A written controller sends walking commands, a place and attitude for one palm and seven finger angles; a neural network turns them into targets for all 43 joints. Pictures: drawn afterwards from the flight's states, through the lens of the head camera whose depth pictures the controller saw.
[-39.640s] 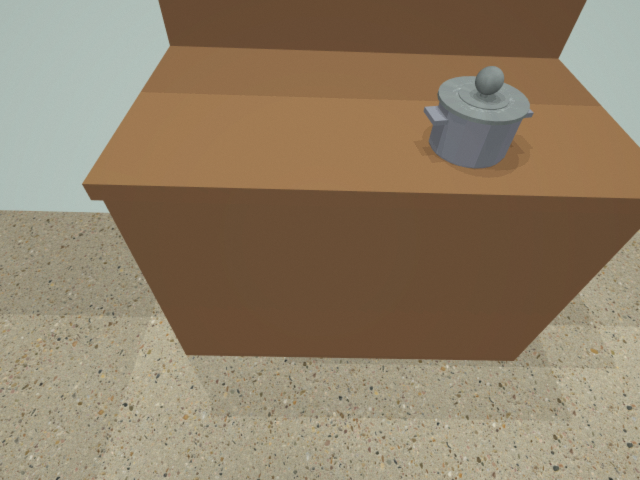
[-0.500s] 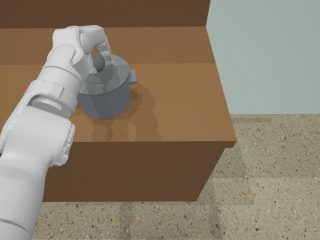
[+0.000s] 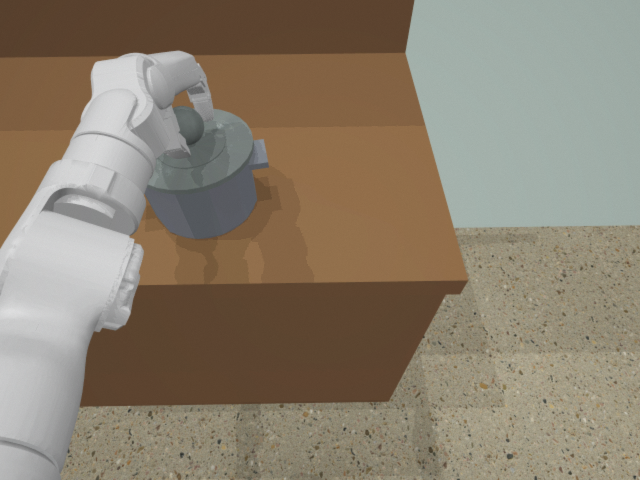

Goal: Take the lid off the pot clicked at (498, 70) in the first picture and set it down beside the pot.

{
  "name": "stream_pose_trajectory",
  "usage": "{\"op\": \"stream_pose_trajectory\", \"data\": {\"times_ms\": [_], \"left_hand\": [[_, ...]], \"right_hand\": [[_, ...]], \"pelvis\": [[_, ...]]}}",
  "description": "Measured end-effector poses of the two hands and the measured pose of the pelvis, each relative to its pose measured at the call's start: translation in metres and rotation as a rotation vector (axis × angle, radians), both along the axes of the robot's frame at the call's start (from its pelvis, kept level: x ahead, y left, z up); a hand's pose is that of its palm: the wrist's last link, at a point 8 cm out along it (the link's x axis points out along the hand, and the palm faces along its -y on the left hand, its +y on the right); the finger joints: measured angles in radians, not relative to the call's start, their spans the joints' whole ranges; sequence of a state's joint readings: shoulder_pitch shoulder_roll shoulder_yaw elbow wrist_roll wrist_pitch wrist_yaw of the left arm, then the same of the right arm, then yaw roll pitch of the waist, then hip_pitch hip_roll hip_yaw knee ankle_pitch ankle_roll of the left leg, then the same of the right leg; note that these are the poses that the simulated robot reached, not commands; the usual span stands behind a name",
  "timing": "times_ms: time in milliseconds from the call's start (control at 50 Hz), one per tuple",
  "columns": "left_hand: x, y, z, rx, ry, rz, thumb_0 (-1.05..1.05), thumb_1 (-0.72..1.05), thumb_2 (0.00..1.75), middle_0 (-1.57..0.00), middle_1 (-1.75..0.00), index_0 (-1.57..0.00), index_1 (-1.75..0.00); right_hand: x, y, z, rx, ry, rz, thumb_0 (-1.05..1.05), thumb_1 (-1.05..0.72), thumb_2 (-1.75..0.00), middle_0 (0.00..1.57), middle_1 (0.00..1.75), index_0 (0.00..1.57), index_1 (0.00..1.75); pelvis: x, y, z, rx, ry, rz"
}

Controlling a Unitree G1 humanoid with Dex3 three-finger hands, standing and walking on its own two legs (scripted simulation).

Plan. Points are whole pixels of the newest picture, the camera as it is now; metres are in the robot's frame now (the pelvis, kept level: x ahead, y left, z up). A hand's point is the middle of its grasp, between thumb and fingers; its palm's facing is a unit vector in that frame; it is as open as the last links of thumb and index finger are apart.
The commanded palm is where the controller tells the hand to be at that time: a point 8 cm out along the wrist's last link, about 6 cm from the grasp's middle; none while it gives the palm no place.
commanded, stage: close the fingers and squeeze the knob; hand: left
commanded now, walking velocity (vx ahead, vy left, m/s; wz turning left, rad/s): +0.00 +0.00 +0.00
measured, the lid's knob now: (184, 125) +0.54 +0.14 +0.15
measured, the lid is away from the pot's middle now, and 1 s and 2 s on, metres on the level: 0.00 0.00 0.01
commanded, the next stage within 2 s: lift the lid straight up in 1.24 s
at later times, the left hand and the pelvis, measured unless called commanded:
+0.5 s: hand (175, 123) +0.51 +0.14 +0.18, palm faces -0.40 -0.09 -0.91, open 8.1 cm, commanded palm +0.51 +0.14 +0.24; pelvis +0.00 +0.00 +0.00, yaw +0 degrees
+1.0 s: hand (175, 123) +0.51 +0.14 +0.18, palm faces -0.40 -0.09 -0.91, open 7.9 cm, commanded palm +0.51 +0.14 +0.24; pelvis +0.00 +0.00 +0.00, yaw +0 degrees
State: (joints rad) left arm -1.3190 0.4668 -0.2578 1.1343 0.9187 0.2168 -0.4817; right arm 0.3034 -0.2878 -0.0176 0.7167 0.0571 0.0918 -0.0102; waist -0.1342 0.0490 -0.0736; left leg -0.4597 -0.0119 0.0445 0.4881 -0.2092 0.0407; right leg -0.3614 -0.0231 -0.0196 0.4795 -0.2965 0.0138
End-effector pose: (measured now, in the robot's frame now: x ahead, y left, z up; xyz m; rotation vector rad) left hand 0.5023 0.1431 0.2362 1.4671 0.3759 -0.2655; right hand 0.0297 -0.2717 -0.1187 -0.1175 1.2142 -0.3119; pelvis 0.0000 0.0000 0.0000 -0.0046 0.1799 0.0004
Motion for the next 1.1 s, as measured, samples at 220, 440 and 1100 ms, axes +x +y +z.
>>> {"op": "stream_pose_trajectory", "data": {"times_ms": [220,440,1100], "left_hand": [[0.007,0.002,-0.003,0.005,0.004,-0.001,0.0,0.1,0.93,-0.55,-0.99,-0.53,-0.98],[0.01,0.0,-0.003,0.008,0.006,-0.01,0.01,0.18,0.84,-0.61,-1.04,-0.58,-1.03],[0.007,-0.001,-0.003,0.015,-0.001,-0.008,0.0,0.25,0.68,-0.63,-1.02,-0.59,-1.0]], "right_hand": [[-0.008,-0.002,0.002,-0.015,0.024,-0.018,0.0,-0.91,-0.9,0.2,0.3,0.2,0.3],[-0.016,0.002,-0.001,-0.002,0.051,-0.026,0.0,-0.91,-0.9,0.2,0.3,0.2,0.3],[-0.005,0.0,0.0,-0.003,0.025,-0.013,0.0,-0.91,-0.9,0.2,0.3,0.2,0.3]], "pelvis": [[0.002,0.001,-0.001,-0.002,0.01,-0.004],[0.004,0.002,-0.001,-0.002,0.017,-0.006],[0.004,0.001,-0.001,-0.002,0.013,-0.003]]}}
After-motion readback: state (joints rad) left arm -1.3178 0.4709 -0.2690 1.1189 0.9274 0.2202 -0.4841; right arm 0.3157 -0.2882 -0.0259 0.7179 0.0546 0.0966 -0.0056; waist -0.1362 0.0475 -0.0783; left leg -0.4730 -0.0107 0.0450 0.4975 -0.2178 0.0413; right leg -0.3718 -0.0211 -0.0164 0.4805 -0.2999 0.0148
